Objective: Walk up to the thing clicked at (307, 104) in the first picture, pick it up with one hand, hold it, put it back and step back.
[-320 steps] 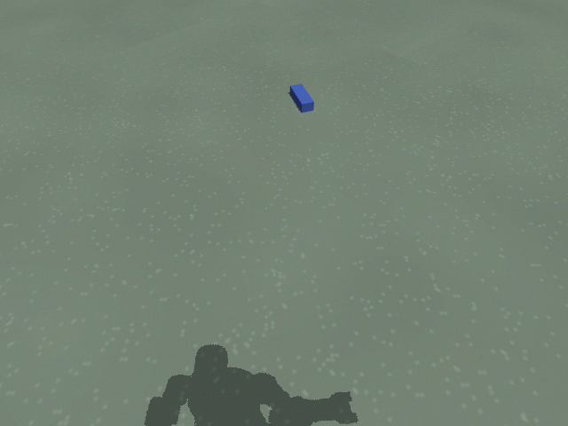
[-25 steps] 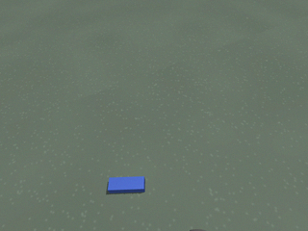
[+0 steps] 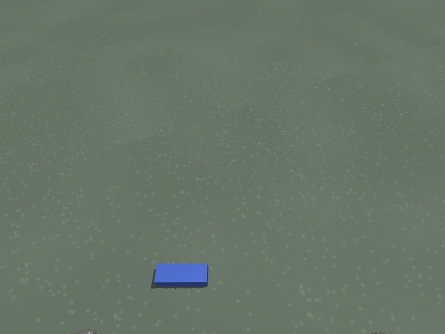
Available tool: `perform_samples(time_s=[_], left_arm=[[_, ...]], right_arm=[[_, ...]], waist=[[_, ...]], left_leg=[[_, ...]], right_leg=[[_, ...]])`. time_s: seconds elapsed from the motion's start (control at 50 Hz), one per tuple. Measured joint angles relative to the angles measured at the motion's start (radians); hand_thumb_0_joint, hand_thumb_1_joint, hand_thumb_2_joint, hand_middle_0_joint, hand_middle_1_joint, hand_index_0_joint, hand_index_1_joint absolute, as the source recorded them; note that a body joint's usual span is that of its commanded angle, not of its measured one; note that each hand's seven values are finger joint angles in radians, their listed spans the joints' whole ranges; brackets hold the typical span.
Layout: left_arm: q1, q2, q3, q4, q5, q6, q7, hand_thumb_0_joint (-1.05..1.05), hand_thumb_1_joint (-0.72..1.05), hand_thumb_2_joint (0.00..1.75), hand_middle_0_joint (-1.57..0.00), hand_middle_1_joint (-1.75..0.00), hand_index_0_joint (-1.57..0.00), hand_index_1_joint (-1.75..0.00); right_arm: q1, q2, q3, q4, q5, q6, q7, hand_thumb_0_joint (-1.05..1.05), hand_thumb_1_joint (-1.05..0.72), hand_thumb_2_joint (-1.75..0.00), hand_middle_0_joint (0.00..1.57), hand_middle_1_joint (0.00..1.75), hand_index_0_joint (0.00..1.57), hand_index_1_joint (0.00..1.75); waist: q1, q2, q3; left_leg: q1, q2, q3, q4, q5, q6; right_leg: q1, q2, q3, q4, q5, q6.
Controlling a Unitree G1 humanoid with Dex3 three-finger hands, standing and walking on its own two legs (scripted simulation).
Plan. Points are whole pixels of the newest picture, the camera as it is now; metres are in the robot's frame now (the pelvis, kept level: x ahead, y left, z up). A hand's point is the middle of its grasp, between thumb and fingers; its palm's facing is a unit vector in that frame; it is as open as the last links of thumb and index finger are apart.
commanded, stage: walk up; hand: left
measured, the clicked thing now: (182, 274) +0.48 +0.20 -0.75
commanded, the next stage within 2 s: stand in 0.90 s
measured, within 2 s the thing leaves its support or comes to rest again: neither
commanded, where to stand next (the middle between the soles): +0.07 -0.01 m, yaw +1 degrees
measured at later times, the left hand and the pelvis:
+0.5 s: hand out of the picture +0.09 +0.25 -0.15, palm faces +0.01 -0.94 -0.33, open 7.4 cm; pelvis +0.01 +0.00 +0.00, yaw +1 degrees
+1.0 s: hand out of the picture +0.09 +0.24 -0.15, palm faces +0.02 -0.94 -0.34, open 7.4 cm; pelvis +0.01 -0.01 +0.00, yaw +2 degrees
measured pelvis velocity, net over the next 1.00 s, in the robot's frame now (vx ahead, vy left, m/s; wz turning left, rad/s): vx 0.01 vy -0.01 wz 0.03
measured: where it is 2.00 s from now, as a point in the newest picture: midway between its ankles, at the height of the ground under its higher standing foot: outside the picture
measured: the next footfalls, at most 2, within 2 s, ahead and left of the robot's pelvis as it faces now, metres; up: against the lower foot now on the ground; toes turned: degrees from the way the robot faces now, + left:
none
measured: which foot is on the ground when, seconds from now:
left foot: down 0.00-1.00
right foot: down 0.00-1.00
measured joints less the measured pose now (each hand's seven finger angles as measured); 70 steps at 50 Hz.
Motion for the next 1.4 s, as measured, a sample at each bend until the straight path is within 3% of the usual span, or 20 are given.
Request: perform_samples(time_s=[0.34,0.9,1.4], left_arm=[[0.037,-0.009,-0.002,0.024,0.006,0.003,0.005,0.00,0.90,0.90,-0.20,-0.30,-0.20,-0.30],[0.039,-0.017,0.013,0.001,0.014,0.004,0.007,0.00,0.90,0.90,-0.20,-0.30,-0.20,-0.30],[0.066,-0.007,-0.011,-0.003,0.009,-0.003,0.009,0.00,0.90,0.90,-0.21,-0.30,-0.21,-0.30]], right_arm=[[-0.011,0.009,-0.008,0.004,0.004,0.013,0.002,0.00,-0.91,-0.90,0.20,0.30,0.20,0.30],[0.019,0.004,-0.006,0.003,0.001,0.019,-0.001,0.00,-0.91,-0.90,0.20,0.30,0.20,0.30],[0.011,0.001,0.000,0.001,-0.001,0.023,0.005,0.00,-0.91,-0.90,0.20,0.30,0.20,0.30]], waist=[[0.007,0.011,0.008],[-0.002,0.019,0.000],[0.002,0.019,0.001]], left_leg=[[0.026,-0.009,-0.009,-0.034,0.006,0.004],[0.040,0.002,-0.033,-0.049,0.009,-0.011],[0.053,0.016,-0.029,-0.081,0.029,-0.023]], right_leg=[[0.033,-0.009,-0.011,-0.038,0.004,0.007],[0.052,0.002,-0.036,-0.045,-0.006,-0.009],[0.054,0.015,-0.032,-0.060,0.009,-0.021]])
